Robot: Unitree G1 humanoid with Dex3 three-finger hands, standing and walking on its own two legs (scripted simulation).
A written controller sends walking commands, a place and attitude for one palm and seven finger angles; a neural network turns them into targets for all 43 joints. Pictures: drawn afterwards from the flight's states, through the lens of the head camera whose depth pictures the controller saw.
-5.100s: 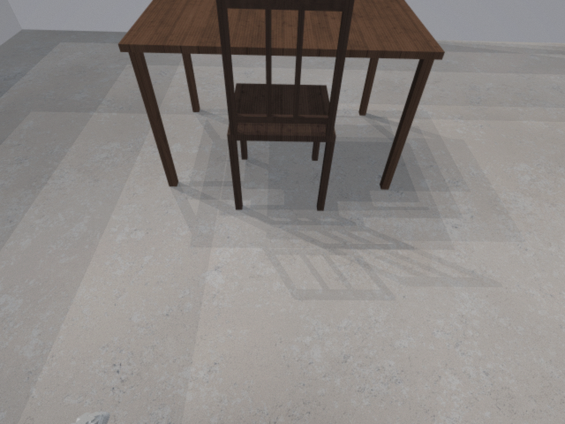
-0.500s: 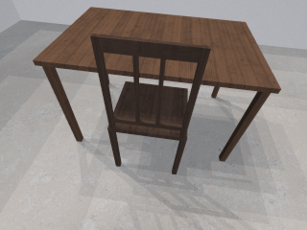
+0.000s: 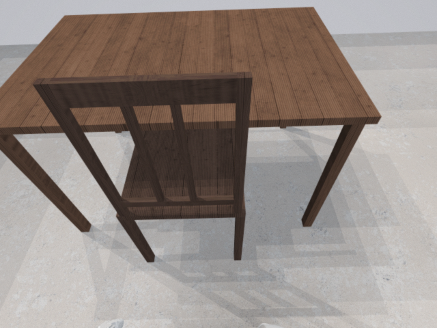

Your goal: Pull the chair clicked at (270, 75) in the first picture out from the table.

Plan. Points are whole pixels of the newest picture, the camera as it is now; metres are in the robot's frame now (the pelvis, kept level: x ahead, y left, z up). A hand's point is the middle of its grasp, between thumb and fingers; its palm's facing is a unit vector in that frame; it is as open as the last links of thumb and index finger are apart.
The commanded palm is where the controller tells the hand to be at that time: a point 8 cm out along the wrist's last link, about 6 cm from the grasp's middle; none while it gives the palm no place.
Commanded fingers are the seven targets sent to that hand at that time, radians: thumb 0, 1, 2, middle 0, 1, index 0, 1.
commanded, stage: come to a stop and stand still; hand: left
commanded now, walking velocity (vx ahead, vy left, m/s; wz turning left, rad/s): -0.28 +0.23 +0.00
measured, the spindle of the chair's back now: (146, 161) +0.51 +0.20 -0.04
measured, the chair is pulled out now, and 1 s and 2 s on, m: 0.00 0.00 0.00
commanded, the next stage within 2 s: look again from close up in 1.16 s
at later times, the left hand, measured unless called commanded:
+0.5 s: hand out of the picture +0.05 +0.21 -0.16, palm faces +0.06 -0.98 -0.20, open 7.4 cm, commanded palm none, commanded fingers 0.00 0.90 0.90 -0.20 -0.30 -0.20 -0.30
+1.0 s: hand out of the picture +0.04 +0.19 -0.15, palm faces +0.01 -0.99 -0.17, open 7.4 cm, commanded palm none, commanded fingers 0.00 0.90 0.90 -0.20 -0.30 -0.20 -0.30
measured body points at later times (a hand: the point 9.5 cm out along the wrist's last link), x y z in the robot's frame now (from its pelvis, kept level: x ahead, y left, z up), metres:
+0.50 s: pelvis +0.03 +0.03 +0.02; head +0.04 +0.04 +0.47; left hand +0.05 +0.26 -0.15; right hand +0.09 -0.20 -0.13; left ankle +0.04 +0.13 -0.72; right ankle +0.07 -0.08 -0.72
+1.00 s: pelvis +0.06 +0.03 +0.02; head +0.06 +0.03 +0.47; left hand +0.04 +0.24 -0.14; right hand +0.04 -0.18 -0.14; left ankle +0.04 +0.14 -0.72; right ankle +0.07 -0.08 -0.72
